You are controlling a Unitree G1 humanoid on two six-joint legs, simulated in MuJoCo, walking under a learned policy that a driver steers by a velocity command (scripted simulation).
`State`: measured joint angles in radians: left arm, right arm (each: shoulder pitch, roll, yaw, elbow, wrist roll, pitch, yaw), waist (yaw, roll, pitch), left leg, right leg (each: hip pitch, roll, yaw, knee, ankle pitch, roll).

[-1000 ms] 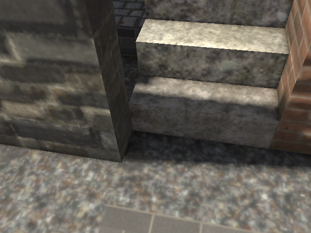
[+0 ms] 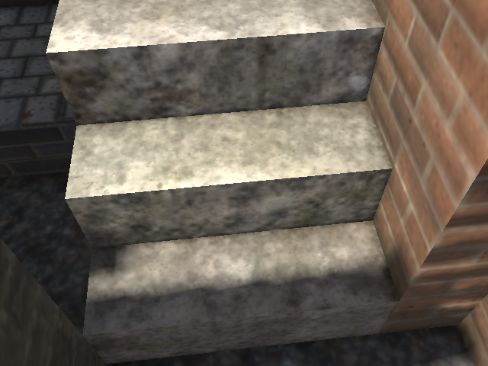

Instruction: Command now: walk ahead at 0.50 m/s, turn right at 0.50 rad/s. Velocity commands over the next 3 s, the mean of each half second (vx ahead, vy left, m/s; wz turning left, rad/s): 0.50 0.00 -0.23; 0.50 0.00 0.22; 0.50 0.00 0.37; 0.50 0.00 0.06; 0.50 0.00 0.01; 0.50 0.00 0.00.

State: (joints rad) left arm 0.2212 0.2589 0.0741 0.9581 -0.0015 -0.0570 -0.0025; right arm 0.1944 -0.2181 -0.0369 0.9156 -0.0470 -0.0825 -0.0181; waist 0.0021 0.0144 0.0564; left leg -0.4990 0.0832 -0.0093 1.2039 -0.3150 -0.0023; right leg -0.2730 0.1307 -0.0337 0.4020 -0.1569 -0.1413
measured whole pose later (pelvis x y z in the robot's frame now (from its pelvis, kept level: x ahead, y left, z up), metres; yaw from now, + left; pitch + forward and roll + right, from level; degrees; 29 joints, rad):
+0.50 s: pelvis +0.22 +0.04 +0.00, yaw -6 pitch +2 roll +0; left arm 0.26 0.18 0.02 0.95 0.06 -0.06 0.02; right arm 0.26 -0.22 -0.02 0.99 -0.01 -0.09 -0.04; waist 0.02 -0.02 -0.02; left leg -0.29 -0.01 0.06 0.41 -0.15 0.04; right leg -0.43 0.03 0.02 1.07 -0.33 -0.04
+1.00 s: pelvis +0.30 +0.01 -0.01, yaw +3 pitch +0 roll -1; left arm 0.19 0.20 0.01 0.78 0.03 -0.04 0.07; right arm 0.22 -0.20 -0.04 0.89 0.02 -0.04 -0.04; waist 0.01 -0.01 0.02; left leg -0.29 -0.03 -0.04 0.64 -0.34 0.07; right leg -0.18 -0.03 -0.19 0.55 -0.38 -0.02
